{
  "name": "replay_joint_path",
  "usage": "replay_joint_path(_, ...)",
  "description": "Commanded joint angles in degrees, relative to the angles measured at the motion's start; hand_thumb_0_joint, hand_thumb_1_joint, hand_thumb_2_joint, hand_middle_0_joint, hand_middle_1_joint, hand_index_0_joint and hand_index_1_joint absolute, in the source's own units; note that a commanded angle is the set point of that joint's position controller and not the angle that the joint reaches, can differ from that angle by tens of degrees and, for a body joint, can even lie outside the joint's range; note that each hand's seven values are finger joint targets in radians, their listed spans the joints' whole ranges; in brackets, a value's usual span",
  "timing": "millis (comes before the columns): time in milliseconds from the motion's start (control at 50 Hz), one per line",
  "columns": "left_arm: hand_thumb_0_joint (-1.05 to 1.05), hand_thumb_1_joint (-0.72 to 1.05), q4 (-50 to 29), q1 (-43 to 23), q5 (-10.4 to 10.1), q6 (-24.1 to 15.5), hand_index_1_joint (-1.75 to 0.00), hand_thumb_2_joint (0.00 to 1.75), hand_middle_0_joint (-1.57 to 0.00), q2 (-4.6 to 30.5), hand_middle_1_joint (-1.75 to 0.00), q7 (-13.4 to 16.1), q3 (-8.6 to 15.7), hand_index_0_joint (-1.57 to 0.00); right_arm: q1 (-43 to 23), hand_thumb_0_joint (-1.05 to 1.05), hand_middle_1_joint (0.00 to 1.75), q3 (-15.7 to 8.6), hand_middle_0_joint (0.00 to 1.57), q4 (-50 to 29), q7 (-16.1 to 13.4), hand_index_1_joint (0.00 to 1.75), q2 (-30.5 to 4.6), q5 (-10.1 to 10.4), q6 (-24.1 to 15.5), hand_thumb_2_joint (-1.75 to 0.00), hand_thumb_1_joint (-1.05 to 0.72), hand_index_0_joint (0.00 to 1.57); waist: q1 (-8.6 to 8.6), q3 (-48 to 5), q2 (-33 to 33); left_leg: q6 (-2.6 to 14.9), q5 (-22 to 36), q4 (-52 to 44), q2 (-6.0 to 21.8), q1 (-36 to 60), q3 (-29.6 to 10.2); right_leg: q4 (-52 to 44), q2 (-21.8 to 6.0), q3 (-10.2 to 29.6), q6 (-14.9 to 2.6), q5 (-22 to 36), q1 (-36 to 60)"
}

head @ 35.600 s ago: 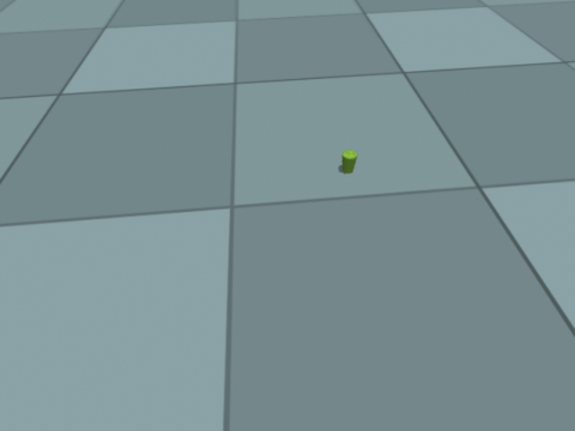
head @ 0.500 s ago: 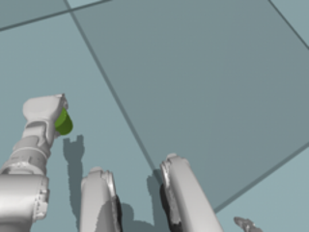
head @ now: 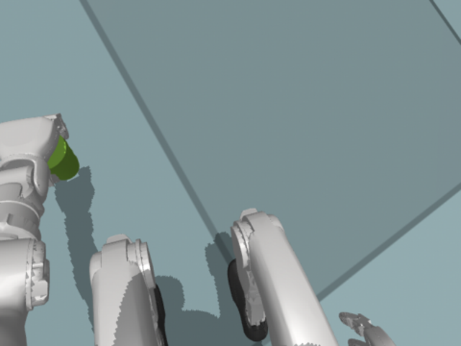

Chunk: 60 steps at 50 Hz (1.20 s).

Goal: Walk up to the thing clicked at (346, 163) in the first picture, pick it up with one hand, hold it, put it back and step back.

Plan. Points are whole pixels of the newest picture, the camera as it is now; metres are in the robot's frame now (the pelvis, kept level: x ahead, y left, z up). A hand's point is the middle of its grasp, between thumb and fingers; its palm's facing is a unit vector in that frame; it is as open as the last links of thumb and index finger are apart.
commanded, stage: crouch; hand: left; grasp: from above
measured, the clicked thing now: (54, 159) +0.48 +0.26 -0.21
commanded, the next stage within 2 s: lower in 0.44 s
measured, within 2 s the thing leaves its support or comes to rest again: rests again in 1.46 s
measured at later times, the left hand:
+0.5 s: hand (50, 159) +0.48 +0.27 -0.21, palm faces -0.44 -0.06 -0.90, open 9.8 cm
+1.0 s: hand (63, 163) +0.49 +0.26 -0.26, palm faces -0.44 -0.06 -0.90, open 9.8 cm
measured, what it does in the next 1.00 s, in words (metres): lowers itself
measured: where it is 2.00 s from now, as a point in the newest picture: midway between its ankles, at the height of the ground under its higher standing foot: (204, 325)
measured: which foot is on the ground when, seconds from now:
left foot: down 0.00-1.00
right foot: down 0.00-1.00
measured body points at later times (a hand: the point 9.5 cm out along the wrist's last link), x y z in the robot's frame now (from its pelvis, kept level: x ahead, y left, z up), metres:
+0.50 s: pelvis -0.01 +0.00 -0.05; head +0.24 +0.05 +0.32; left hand +0.50 +0.27 -0.16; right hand +0.01 -0.27 -0.15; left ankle +0.07 +0.12 -0.37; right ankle +0.08 -0.12 -0.37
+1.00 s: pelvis -0.01 +0.00 -0.08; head +0.25 +0.06 +0.28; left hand +0.51 +0.26 -0.21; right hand +0.01 -0.27 -0.17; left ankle +0.07 +0.12 -0.37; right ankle +0.08 -0.12 -0.37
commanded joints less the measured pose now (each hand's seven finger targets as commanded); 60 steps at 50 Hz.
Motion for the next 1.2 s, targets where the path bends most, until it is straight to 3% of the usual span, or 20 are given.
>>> replay_joint_path(0,0.0,0.48,-7.7,-21.8,0.5,-0.2,-0.97,0.99,-0.83,15.0,-1.0,2.9,2.3,-0.86,14.2,0.0,0.3,-4.1,0.2,0.2,-0.5,0.3,-13.9,-0.4,0.2,-0.91,-0.92,0.2,-0.88,-41.2,16.5,0.87,13.4,-11.4,-0.5,34.4,1.6,-10.6,0.8,-3.7,-3.74,15.9,14.8)
replay_joint_path(60,0.0,0.45,-5.0,-23.7,0.1,0.3,-0.98,0.97,-0.8,15.2,-1.02,2.9,1.5,-0.83,13.2,0.0,0.3,-3.3,0.2,-0.5,-0.5,0.3,-13.8,-0.5,0.2,-0.91,-0.92,0.2,-2.14,-40.5,15.0,1.63,9.8,-9.5,-0.7,30.0,2.6,-11.1,1.2,-3.3,-3.43,14.1,15.4)
replay_joint_path(120,0.0,0.46,-2.8,-23.4,-0.7,0.7,-0.95,0.96,-0.81,17.4,-0.98,2.8,2.2,-0.84,13.1,0.0,0.3,-2.4,0.2,-0.4,-0.7,0.3,-14.1,-0.6,-0.1,-0.9,-0.91,0.2,-1.62,-39.0,13.6,2.0,8.0,-8.3,-0.8,26.3,3.3,-10.9,1.3,-3.2,-3.21,12.5,15.6)
replay_joint_path(180,0.0,0.45,-3.4,-24.7,-0.6,0.6,-0.94,0.95,-0.8,17.5,-0.98,2.5,1.8,-0.83,13.5,0.0,0.3,-1.6,0.2,-0.2,-0.9,0.3,-14.2,-0.7,-0.2,-0.9,-0.91,0.2,-2.6,-39.0,14.9,1.75,7.9,-7.5,-0.7,26.8,2.7,-9.5,1.3,-3.8,-3.33,12.4,14.4)
replay_joint_path(200,0.0,0.46,-6.2,-26.8,-0.6,0.1,-0.95,0.93,-0.8,19.4,-0.98,2.3,2.3,-0.84,14.0,0.0,0.3,-1.6,0.2,0.1,-0.9,0.3,-13.9,-0.7,-0.2,-0.9,-0.91,0.2,-2.45,-40.2,15.7,1.77,8.5,-6.7,-0.8,26.4,3.0,-9.1,1.5,-3.7,-3.37,13.0,15.9)
replay_joint_path(300,0.0,0.45,-4.7,-26.7,0.0,-0.3,-0.96,0.98,-0.81,21.1,-0.98,2.2,2.9,-0.84,14.1,0.0,0.3,-0.7,0.2,0.3,-0.9,0.3,-15.0,-0.8,-0.1,-0.9,-0.91,0.2,-2.76,-38.1,16.8,1.5,8.1,-5.9,-0.6,25.3,2.3,-7.0,1.6,-4.6,-3.58,12.7,12.9)
replay_joint_path(360,0.0,0.42,-0.4,-24.0,-0.1,0.0,-0.96,0.97,-0.79,19.1,-0.99,1.9,1.1,-0.81,12.9,0.0,0.3,0.0,0.2,-0.2,-0.9,0.3,-14.7,-0.7,0.0,-0.9,-0.91,0.2,-2.84,-36.3,15.0,1.87,7.4,-4.9,-0.7,21.9,2.8,-7.1,2.2,-4.6,-3.45,12.3,13.4)
replay_joint_path(540,0.0,0.43,-4.3,-26.6,-0.9,-0.1,-0.91,0.95,-0.83,20.9,-0.93,1.2,1.1,-0.84,13.4,0.0,0.3,0.4,0.2,-0.4,-0.8,0.3,-15.8,-0.6,0.1,-0.9,-0.92,0.2,-3.4,-37.1,17.7,1.54,8.7,-3.5,-0.4,22.6,2.2,-4.7,2.2,-5.6,-3.47,13.8,12.9)
replay_joint_path(620,0.0,0.41,-2.2,-24.9,-0.6,0.0,-0.92,0.96,-0.82,19.1,-0.93,1.3,0.2,-0.83,14.0,0.0,0.3,0.9,0.2,0.0,-0.6,0.3,-15.7,-0.8,0.0,-0.9,-0.92,0.2,-4.81,-34.8,17.4,1.32,10.5,-2.3,-0.3,22.7,1.6,-3.4,2.2,-6.3,-3.38,15.6,11.6)
replay_joint_path(720,0.0,0.39,-1.4,-25.4,-0.8,-0.4,-0.93,0.94,-0.79,19.7,-0.95,1.7,0.1,-0.81,12.7,0.0,0.3,1.5,0.2,-0.3,-0.3,0.3,-16.0,-1.1,-0.4,-0.9,-0.92,0.2,-4.88,-33.3,17.5,1.39,10.2,-0.8,-0.2,21.5,1.5,-2.3,2.4,-6.5,-3.41,15.3,10.2)
replay_joint_path(840,0.0,0.45,-3.3,-26.6,0.2,-0.9,-0.96,0.98,-0.83,23.6,-0.98,3.5,2.5,-0.85,13.0,0.0,0.3,2.3,0.2,-0.7,0.1,0.3,-16.4,-1.8,-0.5,-0.9,-0.92,0.2,-5.13,-35.9,19.8,1.31,11.7,0.9,-0.2,21.5,1.6,-0.7,2.7,-6.9,-3.18,16.9,12.1)
replay_joint_path(900,0.0,0.48,-0.7,-25.2,0.4,-0.6,-0.96,0.99,-0.85,22.7,-0.98,3.8,1.8,-0.87,12.2,0.0,0.3,2.3,0.2,-1.2,0.2,0.3,-16.8,-1.9,-0.8,-0.9,-0.92,0.2,-5.11,-34.6,20.3,1.13,10.7,0.8,-0.1,21.9,1.1,-0.1,2.6,-7.4,-3.44,15.8,9.9)
replay_joint_path(940,0.0,0.5,-3.1,-26.8,0.5,-0.7,-0.96,0.99,-0.87,24.7,-0.98,4.2,3.3,-0.89,13.1,0.0,0.3,2.5,0.2,-0.9,0.4,0.3,-17.0,-2.3,-0.9,-0.9,-0.92,0.2,-5.38,-34.9,21.2,1.15,10.9,1.4,0.0,22.1,1.1,0.0,2.6,-7.6,-3.35,16.0,10.1)
replay_joint_path(980,0.0,0.5,-0.2,-24.6,0.2,-0.3,-0.94,1.0,-0.86,23.2,-0.96,4.5,2.3,-0.88,12.4,0.0,0.3,2.9,0.2,-1.3,0.6,0.3,-17.1,-2.3,-1.0,-0.9,-0.91,0.2,-5.65,-33.9,20.5,1.23,10.7,1.8,-0.1,20.9,1.1,0.2,2.7,-7.6,-3.34,15.9,10.2)
replay_joint_path(1040,0.0,0.45,-0.4,-25.4,-0.2,-0.5,-0.92,0.97,-0.82,24.6,-0.94,4.7,3.4,-0.84,13.3,0.0,0.3,3.3,0.2,-1.1,0.9,0.3,-17.4,-2.6,-1.3,-0.9,-0.9,0.2,-6.32,-32.3,18.8,1.52,10.4,2.7,0.0,18.2,0.9,0.2,2.9,-7.9,-3.08,15.6,10.2)
replay_joint_path(1060,0.0,0.44,3.4,-22.7,-0.1,0.0,-0.92,0.97,-0.81,22.8,-0.94,4.4,1.9,-0.83,12.5,0.0,0.3,3.8,0.2,-1.5,1.0,0.3,-17.1,-2.5,-1.5,-0.9,-0.91,0.2,-6.36,-31.3,18.1,1.67,10.0,3.0,0.0,17.4,1.1,0.0,2.9,-7.7,-2.92,15.6,10.8)
replay_joint_path(1100,0.0,0.42,1.0,-24.6,-0.4,-0.5,-0.92,0.95,-0.79,24.3,-0.95,4.5,2.3,-0.82,13.5,0.0,0.3,4.0,0.2,-1.1,1.0,0.3,-17.6,-2.8,-1.7,-0.9,-0.91,0.2,-7.26,-31.8,17.4,1.83,10.5,3.8,0.1,16.7,0.9,-0.2,3.1,-7.8,-2.68,16.3,12.0)
replay_joint_path(1120,0.0,0.42,-0.5,-24.9,-0.4,-0.7,-0.93,0.94,-0.78,26.6,-0.96,4.5,3.5,-0.81,13.9,0.0,0.3,4.1,0.2,-1.0,1.2,0.3,-17.6,-2.9,-1.8,-0.9,-0.91,0.2,-6.62,-32.4,18.3,1.75,11.6,3.9,0.1,16.8,0.9,0.2,3.1,-7.8,-2.67,17.4,13.3)
replay_joint_path(1140,0.0,0.42,1.9,-23.5,-0.5,-0.5,-0.92,0.95,-0.79,26.1,-0.95,4.5,3.1,-0.81,13.5,0.0,0.3,4.4,0.2,-1.1,1.3,0.3,-17.7,-2.9,-1.8,-0.9,-0.91,0.2,-6.2,-32.0,17.6,1.81,11.5,4.4,0.2,16.4,0.8,0.2,3.2,-7.8,-2.55,17.4,13.3)
replay_joint_path(1180,0.0,0.43,3.4,-23.0,-1.0,-0.8,-0.93,0.94,-0.78,24.0,-0.97,4.5,2.1,-0.81,12.6,0.0,0.3,4.7,0.2,-1.8,1.3,0.3,-18.5,-3.0,-2.2,-0.9,-0.91,0.2,-7.38,-29.5,16.8,1.6,9.7,4.3,0.1,15.8,0.3,0.3,3.2,-8.6,-3.07,14.9,10.5)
